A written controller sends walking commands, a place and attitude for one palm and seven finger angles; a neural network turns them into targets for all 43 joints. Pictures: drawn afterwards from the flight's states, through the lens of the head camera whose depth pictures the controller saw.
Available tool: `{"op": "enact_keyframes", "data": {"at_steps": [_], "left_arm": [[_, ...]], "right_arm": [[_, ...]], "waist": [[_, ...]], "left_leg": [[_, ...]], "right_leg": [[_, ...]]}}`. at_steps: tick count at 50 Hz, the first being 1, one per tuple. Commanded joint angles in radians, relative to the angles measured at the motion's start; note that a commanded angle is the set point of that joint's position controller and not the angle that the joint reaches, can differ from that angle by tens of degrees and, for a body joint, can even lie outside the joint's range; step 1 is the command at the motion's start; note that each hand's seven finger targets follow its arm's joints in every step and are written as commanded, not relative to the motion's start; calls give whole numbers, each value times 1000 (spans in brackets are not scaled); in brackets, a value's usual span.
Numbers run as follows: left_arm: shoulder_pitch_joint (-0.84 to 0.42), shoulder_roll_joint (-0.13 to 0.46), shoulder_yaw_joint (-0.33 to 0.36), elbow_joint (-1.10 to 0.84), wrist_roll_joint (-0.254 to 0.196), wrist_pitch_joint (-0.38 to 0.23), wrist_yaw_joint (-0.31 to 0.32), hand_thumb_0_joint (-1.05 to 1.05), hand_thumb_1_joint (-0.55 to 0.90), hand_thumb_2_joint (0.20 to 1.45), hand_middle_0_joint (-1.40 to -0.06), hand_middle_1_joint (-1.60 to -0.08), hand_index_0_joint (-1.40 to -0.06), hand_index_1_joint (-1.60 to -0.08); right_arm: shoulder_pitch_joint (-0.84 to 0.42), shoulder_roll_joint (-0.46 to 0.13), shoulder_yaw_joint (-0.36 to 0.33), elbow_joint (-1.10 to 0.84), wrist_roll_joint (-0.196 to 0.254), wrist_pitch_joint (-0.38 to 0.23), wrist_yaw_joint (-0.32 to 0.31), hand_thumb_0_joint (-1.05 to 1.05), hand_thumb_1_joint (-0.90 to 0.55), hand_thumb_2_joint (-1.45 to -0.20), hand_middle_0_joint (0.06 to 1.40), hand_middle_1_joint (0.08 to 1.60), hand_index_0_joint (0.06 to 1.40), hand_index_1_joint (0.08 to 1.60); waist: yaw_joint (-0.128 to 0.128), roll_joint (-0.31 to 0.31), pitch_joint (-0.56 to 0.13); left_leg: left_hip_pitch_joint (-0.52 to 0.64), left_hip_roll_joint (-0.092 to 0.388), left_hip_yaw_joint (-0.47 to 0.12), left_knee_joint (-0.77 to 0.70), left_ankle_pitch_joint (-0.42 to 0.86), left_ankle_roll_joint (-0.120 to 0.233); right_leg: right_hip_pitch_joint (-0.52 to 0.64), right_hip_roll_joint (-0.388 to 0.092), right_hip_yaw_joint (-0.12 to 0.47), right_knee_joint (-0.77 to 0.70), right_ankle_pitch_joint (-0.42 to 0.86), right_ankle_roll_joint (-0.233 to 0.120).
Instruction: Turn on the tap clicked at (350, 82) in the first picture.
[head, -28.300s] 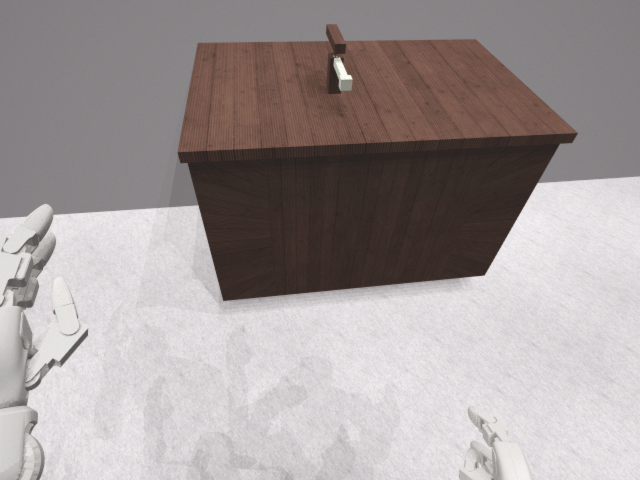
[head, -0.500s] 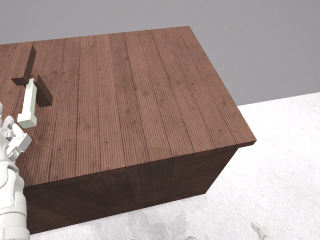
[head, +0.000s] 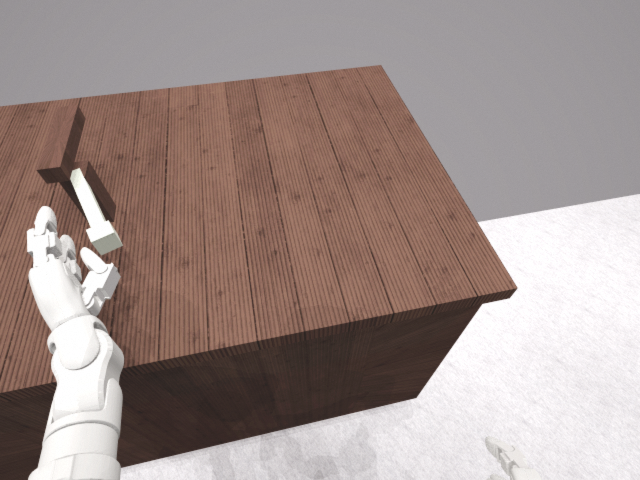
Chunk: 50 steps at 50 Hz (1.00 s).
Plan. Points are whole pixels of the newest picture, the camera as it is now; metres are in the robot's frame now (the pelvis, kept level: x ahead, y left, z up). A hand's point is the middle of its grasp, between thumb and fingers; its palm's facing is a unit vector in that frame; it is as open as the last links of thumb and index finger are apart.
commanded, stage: push the lever round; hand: left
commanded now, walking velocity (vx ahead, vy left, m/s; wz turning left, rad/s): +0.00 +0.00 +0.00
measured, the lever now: (104, 237) +0.39 +0.30 +0.08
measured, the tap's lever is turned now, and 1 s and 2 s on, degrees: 22 46 79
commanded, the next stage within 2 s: lift the hand up off the lever in 1.90 s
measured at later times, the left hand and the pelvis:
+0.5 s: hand (137, 260) +0.36 +0.25 +0.07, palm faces +0.70 -0.71 -0.06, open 7.7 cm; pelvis -0.01 -0.01 +0.00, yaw +0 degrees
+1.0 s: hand (162, 240) +0.40 +0.23 +0.06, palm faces +0.78 -0.62 -0.07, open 7.7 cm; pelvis +0.00 -0.01 +0.00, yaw +0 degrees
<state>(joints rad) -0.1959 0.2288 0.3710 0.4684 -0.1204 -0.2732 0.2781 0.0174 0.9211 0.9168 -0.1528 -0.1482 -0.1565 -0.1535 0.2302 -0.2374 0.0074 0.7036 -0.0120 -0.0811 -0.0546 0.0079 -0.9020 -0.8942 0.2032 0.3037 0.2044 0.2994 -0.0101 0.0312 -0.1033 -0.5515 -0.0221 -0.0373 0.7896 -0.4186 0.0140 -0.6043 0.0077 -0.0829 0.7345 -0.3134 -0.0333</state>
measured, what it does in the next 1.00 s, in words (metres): stands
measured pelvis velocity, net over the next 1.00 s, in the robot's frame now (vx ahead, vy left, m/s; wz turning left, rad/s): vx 0.00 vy -0.01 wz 0.00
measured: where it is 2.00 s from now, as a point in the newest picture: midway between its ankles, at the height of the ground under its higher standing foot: outside the picture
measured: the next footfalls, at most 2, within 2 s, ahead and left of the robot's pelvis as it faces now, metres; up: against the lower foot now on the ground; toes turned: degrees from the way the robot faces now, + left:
none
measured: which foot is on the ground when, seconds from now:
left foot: down 0.00-1.00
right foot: down 0.00-1.00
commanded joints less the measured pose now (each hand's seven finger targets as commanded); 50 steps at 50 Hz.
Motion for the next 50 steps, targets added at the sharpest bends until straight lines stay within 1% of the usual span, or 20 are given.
{"op": "enact_keyframes", "data": {"at_steps": [1, 4, 5, 11, 12, 16, 20, 23, 25, 27, 30, 31, 33, 35, 39, 40, 43, 45, 49, 50], "left_arm": [[-278, 183, 10, -230, 29, -67, 44, 0, 900, 900, -150, -150, -150, -150], [-315, 192, 19, -208, 33, -55, 69, 0, 900, 900, -150, -150, -150, -150], [-301, 216, 43, -195, 44, -52, 80, 0, 900, 900, -150, -150, -150, -150], [-391, 165, -8, -199, 62, -65, 122, 0, 900, 900, -150, -150, -150, -150], [-364, 193, 23, -175, 64, -64, 132, 0, 900, 900, -150, -150, -150, -150], [-418, 156, -14, -181, 81, -67, 164, 0, 900, 900, -150, -150, -150, -150], [-382, 189, 38, -139, 89, -54, 202, 0, 900, 900, -150, -150, -150, -150], [-429, 140, -14, -134, 97, -47, 221, 0, 900, 900, -150, -150, -150, -150], [-433, 172, 24, -127, 111, -46, 244, 0, 900, 900, -150, -150, -150, -150], [-459, 119, -30, -137, 121, -50, 261, 0, 900, 900, -150, -150, -150, -150], [-483, 134, -7, -95, 134, -46, 294, 0, 900, 900, -150, -150, -150, -150], [-520, 90, -56, -98, 137, -46, 299, 0, 900, 900, -150, -150, -150, -150], [-540, 88, -53, -73, 144, -46, 318, 0, 900, 900, -150, -150, -150, -150], [-519, 132, 4, -51, 153, -40, 340, 0, 900, 900, -150, -150, -150, -150], [-573, 90, -36, -27, 168, -31, 369, 0, 900, 900, -150, -150, -150, -150], [-574, 124, 9, -5, 175, -27, 381, 0, 900, 900, -150, -150, -150, -150], [-622, 107, -10, -1, 181, -28, 400, 0, 900, 900, -150, -150, -150, -150], [-603, 119, 18, -17, 193, -34, 420, 0, 900, 900, -150, -150, -150, -150], [-659, 38, -55, 13, 205, -39, 440, 0, 900, 900, -150, -150, -150, -150], [-651, 77, -10, 18, 211, -39, 450, 0, 900, 900, -150, -150, -150, -150]], "right_arm": [[-14, -141, -55, -110, 4, -30, -9, 0, -900, -900, 200, 300, 200, 300], [-25, -143, -53, -110, 3, -26, -12, 0, -900, -900, 200, 300, 200, 300], [-31, -142, -54, -106, 4, -21, -15, 0, -900, -900, 200, 300, 200, 300], [-31, -135, -54, -96, -5, -20, -14, 0, -900, -900, 200, 300, 200, 300], [-30, -137, -58, -93, -6, -19, -15, 0, -900, -900, 200, 300, 200, 300], [-36, -133, -56, -92, -9, -20, -14, 0, -900, -900, 200, 300, 200, 300], [-29, -136, -61, -89, -14, -13, -11, 0, -900, -900, 200, 300, 200, 300], [-37, -130, -58, -92, -14, -11, -7, 0, -900, -900, 200, 300, 200, 300], [-34, -131, -61, -86, -17, -8, -9, 0, -900, -900, 200, 300, 200, 300], [-37, -126, -61, -89, -18, -9, -4, 0, -900, -900, 200, 300, 200, 300], [-34, -129, -63, -76, -21, -9, -3, 0, -900, -900, 200, 300, 200, 300], [-36, -126, -60, -80, -20, -8, -1, 0, -900, -900, 200, 300, 200, 300], [-32, -126, -64, -74, -24, -10, 0, 0, -900, -900, 200, 300, 200, 300], [-27, -130, -68, -68, -28, -6, -2, 0, -900, -900, 200, 300, 200, 300], [-23, -122, -67, -66, -32, 1, 4, 0, -900, -900, 200, 300, 200, 300], [-21, -124, -69, -57, -35, 5, 3, 0, -900, -900, 200, 300, 200, 300], [-14, -120, -70, -61, -38, 8, 8, 0, -900, -900, 200, 300, 200, 300], [-9, -120, -76, -58, -44, 8, 12, 0, -900, -900, 200, 300, 200, 300], [1, -114, -78, -46, -51, 5, 28, 0, -900, -900, 200, 300, 200, 300], [7, -119, -82, -39, -53, 6, 27, 0, -900, -900, 200, 300, 200, 300]], "waist": [[-9, 18, -263], [-15, -15, -236], [-6, 12, -228], [-30, 16, -265], [-19, -2, -275], [-26, 38, -284], [-10, -8, -302], [-25, 2, -282], [-16, 12, -277], [-30, 17, -286], [-31, 1, -264], [-46, 2, -258], [-47, -23, -277], [-29, -19, -292], [-45, -24, -296], [-36, -12, -289], [-47, -31, -310], [-28, 17, -349], [-58, 13, -331], [-47, 8, -335]], "left_leg": [[49, 9, -26, -111, 360, -39], [20, 3, -21, -118, 292, -26], [14, 4, -22, -119, 283, -24], [29, -1, -18, -106, 266, -21], [18, 0, -15, -105, 260, -16], [31, -2, -17, -108, 250, -19], [7, -4, -11, -104, 270, -12], [-2, -5, -3, -105, 246, -8], [-3, -3, -8, -110, 241, -8], [11, -2, -7, -106, 245, -9], [-5, 0, -13, -109, 214, -9], [-2, -1, -14, -110, 205, -8], [-3, -1, -11, -107, 194, -6], [-13, -3, -10, -104, 212, -6], [-11, -2, -3, -101, 225, -6], [-16, -3, -6, -104, 220, -8], [-19, -4, 2, -98, 224, -4], [3, -2, -1, -95, 278, -13], [14, 4, -2, -80, 298, -20], [11, 5, -9, -84, 310, -24]], "right_leg": [[246, 2, 40, -63, 249, 2], [247, -1, 47, -80, 215, 4], [247, -2, 51, -81, 201, 2], [236, -5, 55, -81, 197, 6], [250, -4, 59, -82, 196, 5], [237, -7, 56, -81, 182, 4], [280, -8, 62, -83, 219, 7], [264, -12, 67, -94, 202, 11], [265, -10, 67, -94, 189, 7], [250, -10, 64, -90, 190, 7], [235, -8, 63, -97, 150, 7], [223, -10, 64, -97, 142, 9], [225, -10, 64, -99, 131, 10], [244, -10, 68, -97, 151, 9], [239, -12, 65, -95, 170, 12], [237, -11, 64, -95, 160, 10], [251, -14, 68, -98, 173, 13], [263, -9, 63, -80, 221, 6], [214, -7, 51, -67, 225, 7], [224, -4, 48, -64, 228, 2]]}}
